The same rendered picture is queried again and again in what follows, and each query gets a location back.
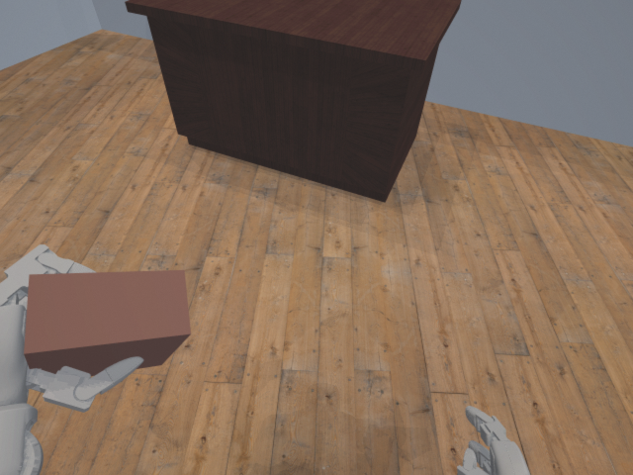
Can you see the sponge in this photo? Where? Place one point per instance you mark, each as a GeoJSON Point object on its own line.
{"type": "Point", "coordinates": [90, 321]}

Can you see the right robot hand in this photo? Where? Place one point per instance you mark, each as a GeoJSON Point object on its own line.
{"type": "Point", "coordinates": [504, 456]}

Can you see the table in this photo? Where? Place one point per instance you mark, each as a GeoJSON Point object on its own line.
{"type": "Point", "coordinates": [328, 90]}

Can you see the left robot hand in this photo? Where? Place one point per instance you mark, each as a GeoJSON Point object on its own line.
{"type": "Point", "coordinates": [69, 387]}

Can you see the robot left forearm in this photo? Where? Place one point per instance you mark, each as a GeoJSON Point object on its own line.
{"type": "Point", "coordinates": [20, 452]}

